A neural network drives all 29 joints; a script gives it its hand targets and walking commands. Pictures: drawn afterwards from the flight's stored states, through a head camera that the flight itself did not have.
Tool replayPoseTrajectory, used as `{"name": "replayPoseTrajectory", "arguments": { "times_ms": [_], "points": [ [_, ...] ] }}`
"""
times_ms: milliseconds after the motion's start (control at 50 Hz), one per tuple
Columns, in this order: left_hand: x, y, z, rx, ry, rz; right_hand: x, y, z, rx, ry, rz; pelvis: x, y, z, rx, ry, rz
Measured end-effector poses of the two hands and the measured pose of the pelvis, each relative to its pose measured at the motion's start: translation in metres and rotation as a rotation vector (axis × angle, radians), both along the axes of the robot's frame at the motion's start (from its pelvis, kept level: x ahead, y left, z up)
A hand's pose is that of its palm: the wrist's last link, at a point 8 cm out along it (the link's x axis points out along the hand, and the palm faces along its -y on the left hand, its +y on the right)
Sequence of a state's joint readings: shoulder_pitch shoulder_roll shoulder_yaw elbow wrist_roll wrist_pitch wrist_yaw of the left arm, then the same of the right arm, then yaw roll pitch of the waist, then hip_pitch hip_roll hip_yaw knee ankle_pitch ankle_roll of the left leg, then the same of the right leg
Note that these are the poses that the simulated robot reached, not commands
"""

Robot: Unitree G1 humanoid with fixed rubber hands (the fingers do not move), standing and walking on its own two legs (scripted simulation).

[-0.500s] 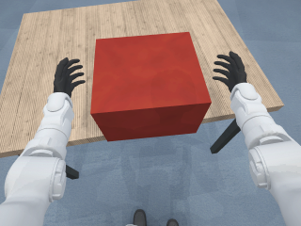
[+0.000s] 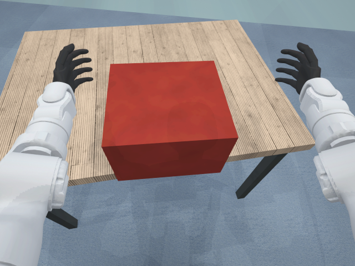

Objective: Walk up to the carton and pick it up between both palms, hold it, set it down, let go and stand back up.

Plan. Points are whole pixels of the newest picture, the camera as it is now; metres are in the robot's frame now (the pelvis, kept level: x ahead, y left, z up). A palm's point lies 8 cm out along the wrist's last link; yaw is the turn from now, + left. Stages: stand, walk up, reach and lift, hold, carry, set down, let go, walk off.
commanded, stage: set down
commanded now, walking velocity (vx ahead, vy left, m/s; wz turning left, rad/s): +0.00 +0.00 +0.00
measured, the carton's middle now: (166, 119) +0.49 +0.06 -0.02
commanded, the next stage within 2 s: none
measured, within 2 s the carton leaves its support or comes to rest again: neither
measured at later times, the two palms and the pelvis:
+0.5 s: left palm (68, 132) +0.37 +0.26 +0.07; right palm (293, 131) +0.40 -0.23 +0.08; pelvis -0.01 +0.00 +0.01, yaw +0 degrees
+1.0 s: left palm (64, 176) +0.30 +0.26 +0.02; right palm (293, 172) +0.32 -0.23 +0.03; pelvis -0.01 +0.00 +0.01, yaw +0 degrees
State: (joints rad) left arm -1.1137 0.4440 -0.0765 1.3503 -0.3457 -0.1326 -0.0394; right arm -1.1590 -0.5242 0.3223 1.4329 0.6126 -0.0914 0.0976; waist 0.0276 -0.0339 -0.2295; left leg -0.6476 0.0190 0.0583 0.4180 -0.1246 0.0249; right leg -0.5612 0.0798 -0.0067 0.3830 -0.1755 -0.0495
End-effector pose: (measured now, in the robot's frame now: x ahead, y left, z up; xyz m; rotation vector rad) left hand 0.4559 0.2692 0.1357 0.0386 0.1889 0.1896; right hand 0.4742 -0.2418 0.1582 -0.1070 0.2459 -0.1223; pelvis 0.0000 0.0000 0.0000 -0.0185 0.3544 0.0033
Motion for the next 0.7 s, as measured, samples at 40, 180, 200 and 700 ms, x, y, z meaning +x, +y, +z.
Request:
{"name": "replayPoseTrajectory", "arguments": {
  "times_ms": [40, 180, 200, 700],
  "points": [
    [-0.01, 0.003, -0.017, 0.007, 0.017, -0.005, -0.007, 0.001, -0.018, 0.007, 0.017, 0.015, 0.003, 0.001, 0.002, -0.001, -0.01, -0.002],
    [-0.047, 0.008, -0.061, -0.009, 0.049, 0.016, -0.03, 0.019, -0.081, 0.071, 0.06, 0.067, 0.007, 0.003, 0.003, -0.006, 0.006, -0.003],
    [-0.05, 0.008, -0.062, -0.011, 0.046, 0.018, -0.032, 0.021, -0.085, 0.078, 0.058, 0.071, 0.006, 0.003, 0.004, -0.006, 0.008, -0.002],
    [-0.118, -0.005, -0.093, -0.024, 0.039, 0.021, -0.106, 0.007, -0.1, 0.077, 0.048, 0.046, -0.012, -0.002, 0.005, 0.0, -0.125, 0.005]
  ]
}}
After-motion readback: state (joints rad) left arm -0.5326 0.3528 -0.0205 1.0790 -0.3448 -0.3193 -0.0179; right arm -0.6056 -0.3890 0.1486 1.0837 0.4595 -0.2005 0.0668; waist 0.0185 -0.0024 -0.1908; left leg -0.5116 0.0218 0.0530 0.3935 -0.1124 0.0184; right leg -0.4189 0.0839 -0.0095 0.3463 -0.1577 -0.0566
